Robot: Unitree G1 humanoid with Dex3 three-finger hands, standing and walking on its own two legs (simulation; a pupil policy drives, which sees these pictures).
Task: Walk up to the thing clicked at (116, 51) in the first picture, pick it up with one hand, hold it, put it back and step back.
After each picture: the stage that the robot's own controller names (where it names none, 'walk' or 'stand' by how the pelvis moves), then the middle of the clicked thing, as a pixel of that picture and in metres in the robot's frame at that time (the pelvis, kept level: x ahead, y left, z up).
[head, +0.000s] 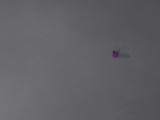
stand; (115, 52) +1.25 -0.40 -0.72
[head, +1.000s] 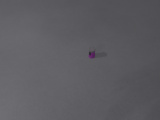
walk; (91, 52) +1.16 -0.04 -0.70
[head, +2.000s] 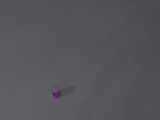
walk; (56, 91) +0.68 +0.21 -0.70
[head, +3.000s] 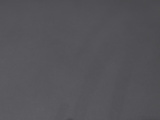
walk; out of the picture +0.37 +0.16 -0.70
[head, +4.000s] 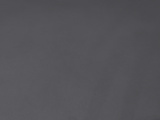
stand; out of the picture +0.32 +0.15 -0.72
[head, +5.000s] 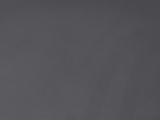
stand; out of the picture +0.32 +0.15 -0.73
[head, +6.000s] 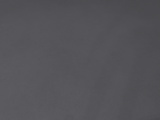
stand; out of the picture +0.32 +0.17 -0.73
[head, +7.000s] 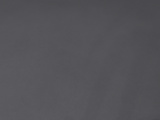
stand; out of the picture +0.31 +0.17 -0.73
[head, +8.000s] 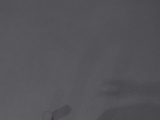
go down; (48, 117) +0.33 +0.17 -0.64
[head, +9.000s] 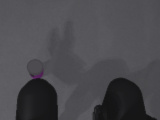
go down; (35, 69) +0.40 +0.18 -0.30
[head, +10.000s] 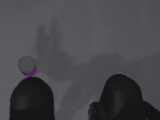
close in; (28, 67) +0.40 +0.18 -0.28
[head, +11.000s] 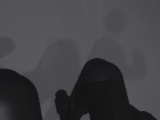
close; out of the picture +0.40 +0.21 -0.22
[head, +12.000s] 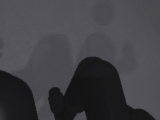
close; out of the picture +0.39 +0.22 -0.22
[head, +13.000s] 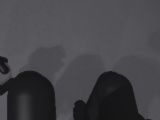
lift; out of the picture +0.31 +0.23 -0.17
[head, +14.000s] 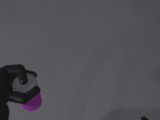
lift; (28, 93) +0.31 +0.17 +0.00
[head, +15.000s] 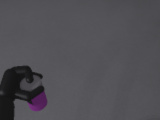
hold; (34, 93) +0.32 +0.16 -0.01
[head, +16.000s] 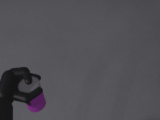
hold; (33, 94) +0.31 +0.17 -0.02
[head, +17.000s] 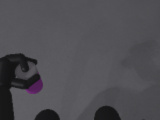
crouch; (30, 78) +0.37 +0.17 -0.08
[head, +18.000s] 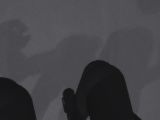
lower; out of the picture +0.41 +0.22 -0.22
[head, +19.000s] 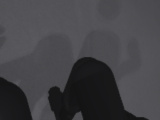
lower; out of the picture +0.41 +0.23 -0.23
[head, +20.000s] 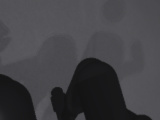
lower; out of the picture +0.40 +0.23 -0.23
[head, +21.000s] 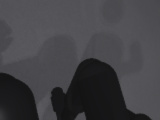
lower; out of the picture +0.40 +0.23 -0.23
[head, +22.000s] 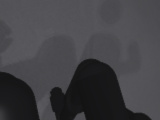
loosen; out of the picture +0.40 +0.23 -0.23
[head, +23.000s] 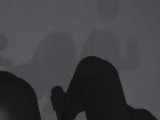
withdraw; out of the picture +0.38 +0.21 -0.23
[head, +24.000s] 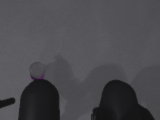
walk; (37, 72) +0.40 +0.17 -0.31
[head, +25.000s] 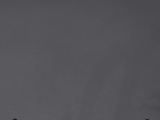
stand; out of the picture +0.31 +0.15 -0.65
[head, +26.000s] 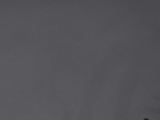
stand; out of the picture +0.33 +0.16 -0.67
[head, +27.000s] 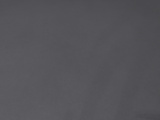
stand; out of the picture +0.33 +0.15 -0.69
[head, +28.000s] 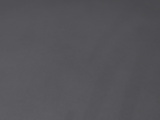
stand; out of the picture +0.34 +0.15 -0.72
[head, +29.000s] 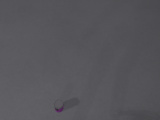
walk; (58, 106) +0.44 +0.12 -0.71
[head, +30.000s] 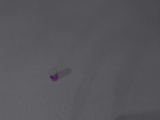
walk; (53, 74) +0.74 +0.23 -0.69
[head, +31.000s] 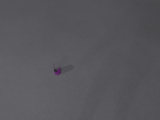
stand; (57, 69) +0.93 +0.20 -0.71
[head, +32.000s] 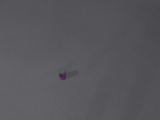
stand; (62, 74) +0.90 +0.17 -0.72
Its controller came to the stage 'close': yes
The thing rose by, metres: 0.70
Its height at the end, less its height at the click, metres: +0.00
